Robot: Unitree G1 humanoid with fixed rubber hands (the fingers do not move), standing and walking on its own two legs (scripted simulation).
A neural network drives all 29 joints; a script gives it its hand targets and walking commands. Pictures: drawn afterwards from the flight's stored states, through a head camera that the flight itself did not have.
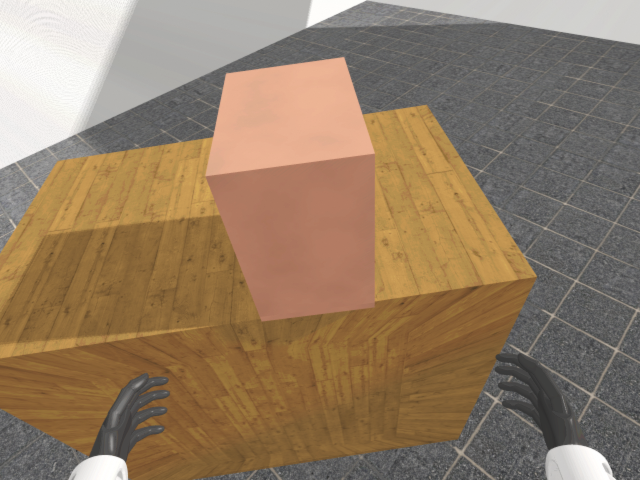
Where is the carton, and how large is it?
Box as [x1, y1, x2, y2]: [205, 57, 374, 320]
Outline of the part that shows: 343,57 226,73 205,176 261,320 374,306 374,152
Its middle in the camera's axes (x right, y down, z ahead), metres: -0.02 -0.07 +0.56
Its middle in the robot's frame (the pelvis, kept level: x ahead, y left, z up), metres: +0.48 +0.06 +0.12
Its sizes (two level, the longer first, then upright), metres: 0.243 0.169 0.268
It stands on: a pedestal, 0.76 m high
